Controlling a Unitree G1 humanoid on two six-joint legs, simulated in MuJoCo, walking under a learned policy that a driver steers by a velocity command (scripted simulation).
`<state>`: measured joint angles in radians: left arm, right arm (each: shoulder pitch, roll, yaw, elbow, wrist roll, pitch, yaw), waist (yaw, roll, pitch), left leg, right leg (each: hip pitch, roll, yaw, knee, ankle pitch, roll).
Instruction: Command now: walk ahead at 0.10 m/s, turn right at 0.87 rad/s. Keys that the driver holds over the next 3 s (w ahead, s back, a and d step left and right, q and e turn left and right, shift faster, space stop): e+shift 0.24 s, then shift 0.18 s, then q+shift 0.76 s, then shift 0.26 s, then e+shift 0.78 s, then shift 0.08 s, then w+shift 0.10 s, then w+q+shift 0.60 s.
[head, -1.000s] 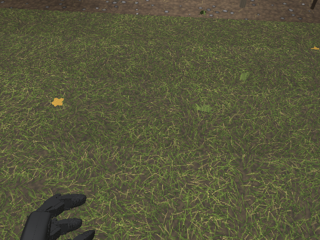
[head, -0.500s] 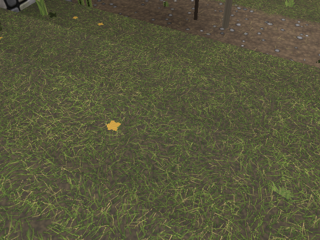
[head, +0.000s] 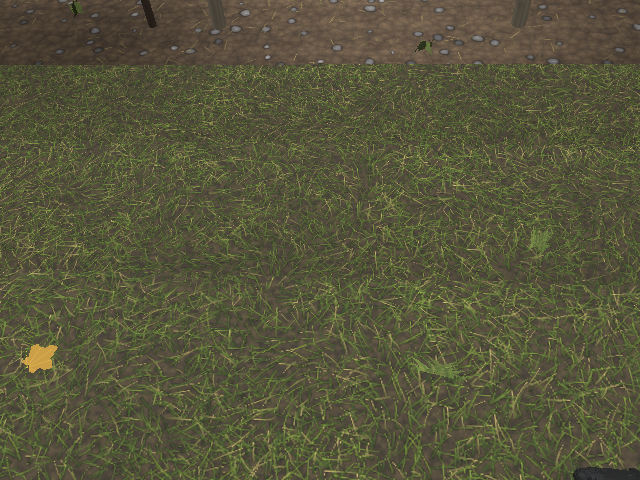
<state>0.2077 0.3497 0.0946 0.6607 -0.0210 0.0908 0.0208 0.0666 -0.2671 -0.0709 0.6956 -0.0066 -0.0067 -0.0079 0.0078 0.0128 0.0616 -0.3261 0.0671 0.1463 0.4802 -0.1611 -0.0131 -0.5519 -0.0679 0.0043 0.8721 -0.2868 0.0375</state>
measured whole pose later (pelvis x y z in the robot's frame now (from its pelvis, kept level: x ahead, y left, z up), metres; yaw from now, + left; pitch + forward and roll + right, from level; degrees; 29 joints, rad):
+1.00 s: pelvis +0.09 -0.05 +0.00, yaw +2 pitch +2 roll -1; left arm 0.10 0.25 0.06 0.60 0.03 0.01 0.00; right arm 0.20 -0.35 -0.09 0.65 0.04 0.10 -0.05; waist -0.05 0.03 0.03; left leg -0.40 -0.13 -0.34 0.72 -0.43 -0.02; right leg -0.29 0.09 0.08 0.48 -0.22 -0.03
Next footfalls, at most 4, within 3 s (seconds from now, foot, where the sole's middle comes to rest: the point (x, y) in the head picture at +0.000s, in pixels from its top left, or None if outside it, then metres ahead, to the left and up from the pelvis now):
0.06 right None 0.11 -0.13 -0.77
0.58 left None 0.16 0.09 -0.77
0.96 right None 0.14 -0.15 -0.77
1.46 left None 0.09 0.12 -0.77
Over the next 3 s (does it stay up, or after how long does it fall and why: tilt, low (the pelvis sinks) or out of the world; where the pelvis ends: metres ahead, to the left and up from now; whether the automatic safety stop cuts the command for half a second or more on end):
stays up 0.45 -0.07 -0.07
